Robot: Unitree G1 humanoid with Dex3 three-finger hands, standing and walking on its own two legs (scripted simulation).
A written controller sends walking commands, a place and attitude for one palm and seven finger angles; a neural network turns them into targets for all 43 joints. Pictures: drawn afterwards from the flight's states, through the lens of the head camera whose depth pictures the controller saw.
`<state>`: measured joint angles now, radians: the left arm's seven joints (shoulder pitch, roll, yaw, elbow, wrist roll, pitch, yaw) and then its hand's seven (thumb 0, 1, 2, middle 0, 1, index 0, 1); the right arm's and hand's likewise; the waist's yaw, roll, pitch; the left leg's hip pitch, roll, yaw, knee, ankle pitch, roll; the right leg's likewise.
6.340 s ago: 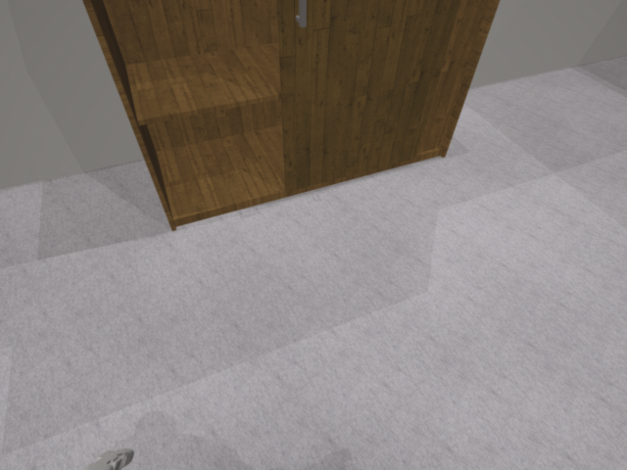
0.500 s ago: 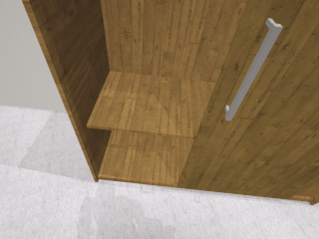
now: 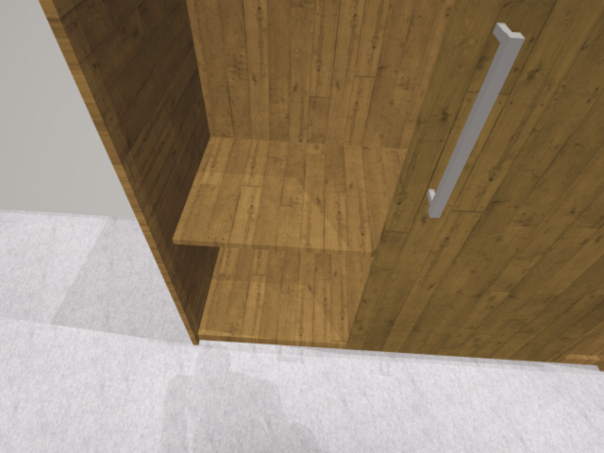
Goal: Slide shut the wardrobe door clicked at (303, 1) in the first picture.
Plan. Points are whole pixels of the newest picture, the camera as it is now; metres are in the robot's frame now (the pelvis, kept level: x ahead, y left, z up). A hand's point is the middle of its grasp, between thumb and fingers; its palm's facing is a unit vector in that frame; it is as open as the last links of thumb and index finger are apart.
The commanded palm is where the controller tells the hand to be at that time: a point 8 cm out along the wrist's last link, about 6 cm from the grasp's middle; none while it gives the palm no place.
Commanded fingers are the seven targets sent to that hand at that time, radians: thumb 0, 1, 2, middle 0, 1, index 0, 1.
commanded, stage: come to a stop and stand still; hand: right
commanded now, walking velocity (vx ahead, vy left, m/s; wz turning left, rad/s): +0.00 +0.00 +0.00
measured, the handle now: (462, 136) +0.54 -0.20 +0.16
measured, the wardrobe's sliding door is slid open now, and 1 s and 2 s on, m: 0.51 0.51 0.51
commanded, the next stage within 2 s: look again from close up in 0.74 s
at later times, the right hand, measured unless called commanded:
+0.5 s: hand out of the picture +0.01 -0.22 -0.18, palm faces +0.04 +0.98 -0.18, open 7.3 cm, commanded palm none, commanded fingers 0.00 -0.90 -0.90 0.20 0.30 0.20 0.30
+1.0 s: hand out of the picture -0.03 -0.21 -0.18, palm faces +0.04 +0.99 -0.16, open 7.4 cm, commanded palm none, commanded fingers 0.00 -0.90 -0.90 0.20 0.30 0.20 0.30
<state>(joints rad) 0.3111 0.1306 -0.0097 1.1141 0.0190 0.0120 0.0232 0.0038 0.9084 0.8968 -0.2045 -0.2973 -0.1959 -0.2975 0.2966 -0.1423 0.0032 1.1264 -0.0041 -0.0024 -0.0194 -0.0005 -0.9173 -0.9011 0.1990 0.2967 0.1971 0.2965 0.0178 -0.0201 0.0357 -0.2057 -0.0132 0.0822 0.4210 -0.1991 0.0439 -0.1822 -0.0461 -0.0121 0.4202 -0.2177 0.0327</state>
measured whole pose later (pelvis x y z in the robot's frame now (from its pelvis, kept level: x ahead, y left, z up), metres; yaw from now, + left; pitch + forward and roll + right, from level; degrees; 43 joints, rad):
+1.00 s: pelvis +0.00 -0.05 +0.00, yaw +0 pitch -2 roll +0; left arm 0.31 0.12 0.00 1.13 0.00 0.00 0.03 0.00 0.91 0.90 -0.20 -0.30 -0.20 -0.30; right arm 0.35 -0.11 0.00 1.12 -0.02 0.00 -0.04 0.00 -0.91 -0.90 0.20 0.30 0.20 0.30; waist 0.00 0.00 0.03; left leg -0.21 0.06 0.04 0.45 -0.20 -0.04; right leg -0.18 0.03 -0.05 0.46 -0.24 -0.04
